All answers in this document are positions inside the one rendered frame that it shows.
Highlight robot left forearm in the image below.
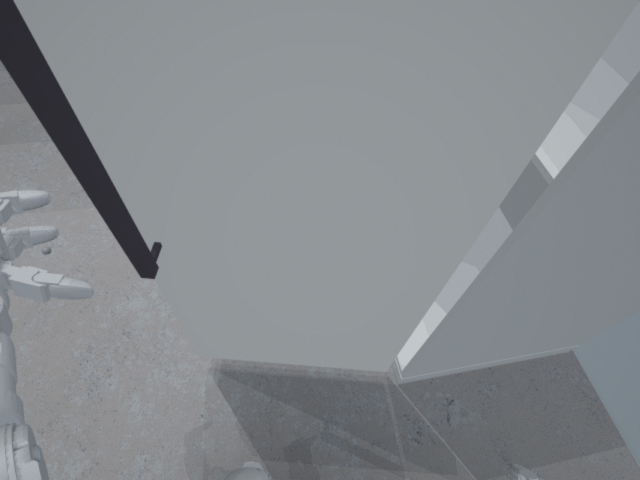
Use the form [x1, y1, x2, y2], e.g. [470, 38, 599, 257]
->
[0, 281, 25, 426]

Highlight fridge door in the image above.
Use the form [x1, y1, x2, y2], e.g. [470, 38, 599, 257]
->
[13, 0, 640, 372]

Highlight left robot upper arm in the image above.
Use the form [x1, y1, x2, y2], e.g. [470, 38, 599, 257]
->
[0, 423, 49, 480]

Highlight left robot hand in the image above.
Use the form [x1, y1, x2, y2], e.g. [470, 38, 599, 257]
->
[0, 190, 94, 302]

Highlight handle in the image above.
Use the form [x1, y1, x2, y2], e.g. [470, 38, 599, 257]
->
[0, 0, 162, 279]

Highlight left robot shin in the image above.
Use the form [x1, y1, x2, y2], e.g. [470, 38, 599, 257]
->
[242, 462, 263, 470]

